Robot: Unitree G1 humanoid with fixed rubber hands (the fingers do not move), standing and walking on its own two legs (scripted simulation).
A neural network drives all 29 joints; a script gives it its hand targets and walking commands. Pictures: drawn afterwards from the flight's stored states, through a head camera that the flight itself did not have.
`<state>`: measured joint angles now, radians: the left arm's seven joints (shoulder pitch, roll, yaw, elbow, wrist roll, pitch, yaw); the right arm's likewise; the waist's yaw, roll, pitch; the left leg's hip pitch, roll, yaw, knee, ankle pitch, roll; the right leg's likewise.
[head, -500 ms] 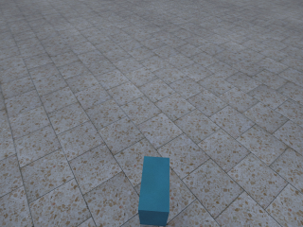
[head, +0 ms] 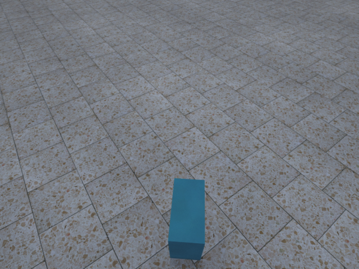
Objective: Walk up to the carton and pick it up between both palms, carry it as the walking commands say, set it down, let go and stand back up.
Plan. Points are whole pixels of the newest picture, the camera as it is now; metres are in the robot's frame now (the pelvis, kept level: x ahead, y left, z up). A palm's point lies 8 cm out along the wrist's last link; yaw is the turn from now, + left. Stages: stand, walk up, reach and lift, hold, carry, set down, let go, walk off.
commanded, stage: reach and lift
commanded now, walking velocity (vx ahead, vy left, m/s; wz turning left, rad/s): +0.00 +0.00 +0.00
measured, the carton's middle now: (187, 219) +0.48 +0.00 -0.63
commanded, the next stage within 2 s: none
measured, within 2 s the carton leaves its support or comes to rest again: neither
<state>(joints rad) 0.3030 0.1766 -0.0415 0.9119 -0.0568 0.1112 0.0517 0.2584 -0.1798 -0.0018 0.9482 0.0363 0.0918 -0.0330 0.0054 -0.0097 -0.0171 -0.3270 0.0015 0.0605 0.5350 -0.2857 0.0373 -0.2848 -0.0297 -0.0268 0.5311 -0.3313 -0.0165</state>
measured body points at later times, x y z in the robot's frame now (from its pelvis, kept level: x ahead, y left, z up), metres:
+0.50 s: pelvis -0.02 -0.02 -0.04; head +0.10 -0.01 +0.39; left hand +0.17 +0.21 -0.17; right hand +0.17 -0.21 -0.16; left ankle +0.01 +0.10 -0.74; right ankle -0.01 -0.13 -0.74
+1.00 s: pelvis -0.07 -0.01 -0.08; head +0.12 +0.01 +0.33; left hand +0.29 +0.20 -0.19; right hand +0.29 -0.19 -0.19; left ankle +0.01 +0.10 -0.74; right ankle -0.01 -0.14 -0.74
